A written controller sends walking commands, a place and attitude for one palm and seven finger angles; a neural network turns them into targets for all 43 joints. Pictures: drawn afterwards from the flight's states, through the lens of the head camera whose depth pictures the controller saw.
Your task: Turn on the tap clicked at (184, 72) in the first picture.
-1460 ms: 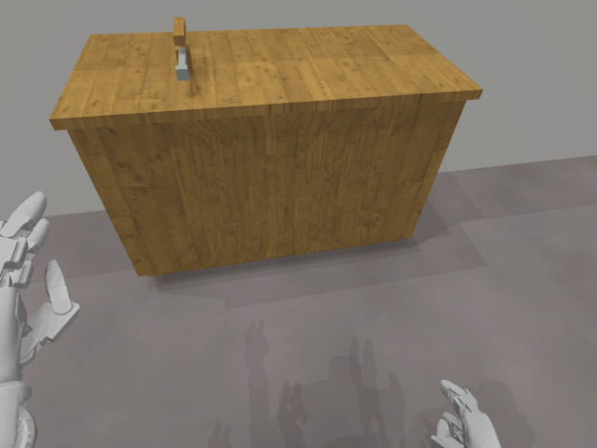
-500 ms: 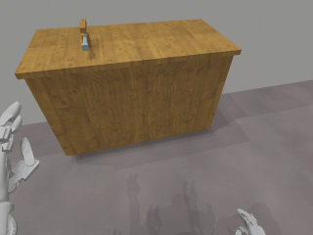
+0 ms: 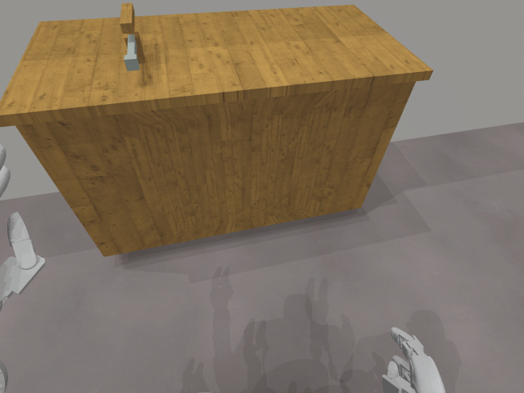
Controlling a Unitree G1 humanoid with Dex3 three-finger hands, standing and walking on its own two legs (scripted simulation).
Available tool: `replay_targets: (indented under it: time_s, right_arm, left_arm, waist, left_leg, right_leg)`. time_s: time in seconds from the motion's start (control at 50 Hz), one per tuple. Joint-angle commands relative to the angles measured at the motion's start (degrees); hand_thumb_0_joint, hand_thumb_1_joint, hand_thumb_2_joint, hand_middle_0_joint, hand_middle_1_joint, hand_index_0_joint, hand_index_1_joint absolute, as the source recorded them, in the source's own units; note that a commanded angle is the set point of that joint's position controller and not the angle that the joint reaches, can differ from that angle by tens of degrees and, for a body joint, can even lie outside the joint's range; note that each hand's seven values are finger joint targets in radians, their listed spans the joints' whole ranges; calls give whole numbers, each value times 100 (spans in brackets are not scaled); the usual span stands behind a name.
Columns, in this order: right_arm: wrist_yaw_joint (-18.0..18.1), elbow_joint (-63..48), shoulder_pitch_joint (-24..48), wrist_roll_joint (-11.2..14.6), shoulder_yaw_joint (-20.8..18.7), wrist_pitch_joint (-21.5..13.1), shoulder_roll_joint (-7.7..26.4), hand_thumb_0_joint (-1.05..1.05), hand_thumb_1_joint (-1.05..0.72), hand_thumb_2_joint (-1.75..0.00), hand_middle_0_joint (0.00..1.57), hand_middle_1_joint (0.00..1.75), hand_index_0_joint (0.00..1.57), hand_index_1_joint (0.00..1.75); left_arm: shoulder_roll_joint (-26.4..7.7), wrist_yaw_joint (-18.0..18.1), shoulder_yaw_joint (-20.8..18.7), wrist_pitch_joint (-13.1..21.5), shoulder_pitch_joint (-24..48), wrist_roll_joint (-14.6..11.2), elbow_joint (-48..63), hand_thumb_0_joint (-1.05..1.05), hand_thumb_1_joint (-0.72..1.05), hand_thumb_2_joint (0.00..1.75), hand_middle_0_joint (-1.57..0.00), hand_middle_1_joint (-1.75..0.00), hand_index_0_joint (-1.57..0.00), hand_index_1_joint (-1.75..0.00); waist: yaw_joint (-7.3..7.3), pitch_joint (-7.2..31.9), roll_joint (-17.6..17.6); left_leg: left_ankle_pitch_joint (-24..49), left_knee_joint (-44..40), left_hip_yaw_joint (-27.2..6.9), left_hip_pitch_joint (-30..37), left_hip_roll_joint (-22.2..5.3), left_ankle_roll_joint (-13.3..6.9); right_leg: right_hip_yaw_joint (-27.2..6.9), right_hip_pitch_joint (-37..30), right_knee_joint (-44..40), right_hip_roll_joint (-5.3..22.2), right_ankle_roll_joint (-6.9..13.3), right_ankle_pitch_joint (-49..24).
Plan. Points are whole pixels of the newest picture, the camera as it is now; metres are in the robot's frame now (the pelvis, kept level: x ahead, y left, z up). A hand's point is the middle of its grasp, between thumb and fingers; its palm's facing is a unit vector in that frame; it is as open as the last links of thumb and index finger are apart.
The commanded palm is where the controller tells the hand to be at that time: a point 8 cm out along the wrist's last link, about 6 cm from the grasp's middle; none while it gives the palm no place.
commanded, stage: take the last steps up to it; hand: left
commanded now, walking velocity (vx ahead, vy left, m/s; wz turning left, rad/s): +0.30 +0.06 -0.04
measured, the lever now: (131, 62) +0.78 +0.38 +0.10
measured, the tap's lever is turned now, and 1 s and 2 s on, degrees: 0 0 0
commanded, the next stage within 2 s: come to a stop and stand still in 1.32 s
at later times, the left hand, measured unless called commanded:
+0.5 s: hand (137, 176) +0.33 +0.19 +0.18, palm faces +0.38 -0.81 -0.46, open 7.4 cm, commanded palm +0.27 +0.24 +0.20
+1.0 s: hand (146, 107) +0.44 +0.21 +0.21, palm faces +0.40 -0.80 -0.45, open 7.4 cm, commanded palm +0.39 +0.26 +0.20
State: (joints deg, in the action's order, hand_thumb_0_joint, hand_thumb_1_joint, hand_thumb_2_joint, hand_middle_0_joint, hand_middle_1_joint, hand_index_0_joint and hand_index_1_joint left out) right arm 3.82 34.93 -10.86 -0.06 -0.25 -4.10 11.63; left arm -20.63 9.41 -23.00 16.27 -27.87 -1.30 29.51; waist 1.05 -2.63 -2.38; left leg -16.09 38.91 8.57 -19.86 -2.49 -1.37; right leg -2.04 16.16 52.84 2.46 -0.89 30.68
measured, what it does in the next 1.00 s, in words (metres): walks ahead: right foot, then left foot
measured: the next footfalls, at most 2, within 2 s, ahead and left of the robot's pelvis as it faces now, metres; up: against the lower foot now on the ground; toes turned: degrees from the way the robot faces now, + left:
right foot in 0.32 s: +0.16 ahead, -0.14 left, +0.00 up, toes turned -11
left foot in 0.68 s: +0.27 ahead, +0.11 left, +0.00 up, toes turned +9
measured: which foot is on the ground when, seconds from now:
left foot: down 0.00-0.32, up 0.34-0.66, down 0.68-1.00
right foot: up 0.00-0.30, down 0.32-0.70, up 0.72-1.00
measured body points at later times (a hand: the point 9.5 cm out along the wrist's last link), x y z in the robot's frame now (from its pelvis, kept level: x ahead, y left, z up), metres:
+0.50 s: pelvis +0.11 -0.04 +0.02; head +0.14 -0.06 +0.47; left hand +0.30 +0.23 +0.21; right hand +0.24 -0.30 -0.09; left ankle +0.10 +0.10 -0.64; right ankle +0.12 -0.13 -0.72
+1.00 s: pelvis +0.23 -0.02 +0.02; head +0.24 -0.03 +0.47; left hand +0.42 +0.25 +0.23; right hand +0.38 -0.21 -0.08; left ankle +0.23 +0.11 -0.72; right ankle +0.27 -0.12 -0.70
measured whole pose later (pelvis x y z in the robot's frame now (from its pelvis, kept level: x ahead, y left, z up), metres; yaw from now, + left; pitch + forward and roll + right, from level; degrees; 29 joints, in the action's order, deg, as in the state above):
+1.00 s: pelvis +0.23 -0.02 +0.02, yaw -2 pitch +0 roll +0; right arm 3.3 35.3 -12.8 0.0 2.8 -6.5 6.5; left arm -21.2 9.0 -21.2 12.9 -27.8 -1.0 29.1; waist 0.1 -1.1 1.8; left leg -16.5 31.0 9.3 -13.8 -5.2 0.6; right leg 8.3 22.1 39.6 3.7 -1.8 21.0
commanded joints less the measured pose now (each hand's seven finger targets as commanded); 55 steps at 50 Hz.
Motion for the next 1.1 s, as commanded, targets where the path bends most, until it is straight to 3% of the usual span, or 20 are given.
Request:
replay_targets:
  time_s: [0.0,0.1,0.24,0.26,0.3,0.32,0.34,0.38,0.44,0.62,0.64,0.68,0.72,0.76,0.84,0.96,1.0,1.02,1.04,1.08]
  right_arm:
    - [34,-685,313,11,-214,-366,577,0,-90,-90,20,30,20,30]
    - [32,-663,288,7,-200,-466,583,0,-90,-90,20,30,20,30]
    - [161,-727,346,-21,-175,-393,576,0,-90,-90,20,30,20,30]
    - [167,-709,331,-16,-179,-371,562,0,-90,-90,20,30,20,30]
    - [120,-834,501,-7,-170,-346,429,0,-90,-90,20,30,20,30]
    - [44,-739,498,-66,-238,-370,592,0,-90,-90,20,30,20,30]
    - [-3,-645,401,-29,-256,-348,584,0,-90,-90,20,30,20,30]
    - [-33,-525,441,-16,-206,-226,546,0,-90,-90,20,30,20,30]
    - [12,-591,530,-20,-241,-166,565,0,-90,-90,20,30,20,30]
    - [89,-827,188,-24,-321,-297,542,0,-90,-90,20,30,20,30]
    - [123,-853,144,-2,-340,-310,605,0,-90,-90,20,30,20,30]
    - [95,-918,135,55,-404,-322,803,0,-90,-90,20,30,20,30]
    - [76,-816,259,-26,-297,-399,593,0,-90,-90,20,30,20,30]
    - [16,-699,270,40,-322,-428,596,0,-90,-90,20,30,20,30]
    - [-28,-686,264,5,-253,-499,592,0,-90,-90,20,30,20,30]
    - [91,-665,273,11,-179,-436,567,0,-90,-90,20,30,20,30]
    - [107,-667,295,30,-188,-354,517,0,-90,-90,20,30,20,30]
    - [82,-715,270,36,-162,-318,379,0,-90,-90,20,30,20,30]
    - [47,-749,463,14,-226,-373,532,0,-90,-90,20,30,20,30]
    - [-22,-575,373,9,-189,-318,516,0,-90,-90,20,30,20,30]
  left_arm:
    - [-892,30,-215,181,1164,64,1006,0,90,90,-20,-30,-20,-30]
    - [-689,-2,-190,22,561,72,1151,0,90,90,-20,-30,-20,-30]
    - [-799,22,-354,-141,483,66,650,0,90,90,-20,-30,-20,-30]
    - [-857,28,-369,-151,579,101,597,0,90,90,-20,-30,-20,-30]
    - [-1324,80,-723,-135,639,111,584,0,90,90,-20,-30,-20,-30]
    - [-1159,35,-633,-90,824,42,528,0,90,90,-20,-30,-20,-30]
    - [-1261,11,-692,-34,682,35,595,0,90,90,-20,-30,-20,-30]
    - [-1160,-12,-693,90,408,63,812,0,90,90,-20,-30,-20,-30]
    - [-1123,19,-662,187,356,97,1079,0,90,90,-20,-30,-20,-30]
    - [-869,185,-366,83,599,67,995,0,90,90,-20,-30,-20,-30]
    - [-898,171,-348,114,774,70,1073,0,90,90,-20,-30,-20,-30]
    - [-860,152,-346,185,957,34,1177,0,90,90,-20,-30,-20,-30]
    - [-1204,75,-484,208,938,57,985,0,90,90,-20,-30,-20,-30]
    - [-909,31,-299,163,827,60,1258,0,90,90,-20,-30,-20,-30]
    - [-833,27,-369,57,335,18,1422,0,90,90,-20,-30,-20,-30]
    - [-826,77,-398,-133,481,25,677,0,90,90,-20,-30,-20,-30]
    - [-903,82,-365,-162,717,96,541,0,90,90,-20,-30,-20,-30]
    - [-1025,95,-410,-192,715,122,403,0,90,90,-20,-30,-20,-30]
    - [-1122,61,-512,-197,933,8,412,0,90,90,-20,-30,-20,-30]
    - [-1083,16,-493,-57,854,13,515,0,90,90,-20,-30,-20,-30]
  waist:
    - [-308,405,1018]
    - [-129,495,1402]
    - [-110,563,1146]
    - [-89,670,745]
    - [44,867,-1601]
    - [-25,939,-1182]
    - [-62,855,-1019]
    - [-111,762,-367]
    - [-170,737,-390]
    - [-129,670,-272]
    - [-178,698,125]
    - [-208,893,2067]
    - [-184,720,1932]
    - [-153,610,1332]
    - [-109,764,1536]
    - [-124,753,1173]
    - [-105,824,220]
    - [-111,860,-1121]
    - [23,670,-1662]
    - [-95,551,-888]
  left_leg:
    - [344,-2273,-3169,1586,-2230,-1440]
    - [530,-2359,-1259,876,-1522,-950]
    - [-353,-1409,-541,124,-1202,-478]
    - [-485,-584,-318,-199,-947,-349]
    - [-1680,2626,-169,-2126,133,50]
    - [-1399,3196,-894,-2040,-55,108]
    - [-1116,3554,-1046,-2146,-179,146]
    - [-545,3580,-1013,-2145,-377,259]
    - [-356,2434,-884,-1700,-538,269]
    - [361,-1016,198,605,-34,90]
    - [292,-1320,50,1059,-118,15]
    - [1029,-2003,-2550,2273,-1712,-807]
    - [410,-2293,-3439,1776,-2217,-1359]
    - [764,-2108,-2456,1654,-1899,-1276]
    - [927,-2224,-1218,979,-1483,-916]
    - [252,-1596,-718,613,-1253,-519]
    - [-259,-63,-241,-201,-742,-251]
    - [-1001,1361,66,-1203,-46,-17]
    - [-1445,2402,-429,-1773,86,115]
    - [-922,3164,-988,-1993,-197,226]
  right_leg:
    - [6,2509,2181,246,17,77]
    - [676,1538,649,319,-60,-852]
    - [1380,-583,-2058,-88,-80,-1471]
    - [1063,-1092,-2493,74,38,-1420]
    - [-2807,-1956,-3671,2243,1190,-1802]
    - [-2940,-1644,-3844,2365,1239,-1094]
    - [-2858,-1525,-3807,2381,1335,-776]
    - [-1367,-1369,-3529,2000,1136,-1977]
    - [-297,-1017,-3362,1767,950,-3307]
    - [146,-458,-2806,1247,666,-1581]
    - [274,-209,-2190,1011,527,-1534]
    - [938,1502,271,-36,42,160]
    - [258,2075,1553,177,84,313]
    - [297,2311,1463,334,17,-83]
    - [753,1315,191,272,-47,-764]
    - [1315,-220,-2123,-140,-58,-1260]
    - [344,-1105,-2953,424,274,-1374]
    - [-1721,-1543,-3494,1564,859,-1523]
    - [-2679,-1509,-3812,2100,1149,-1639]
    - [-2052,-1378,-3655,2114,1284,-1989]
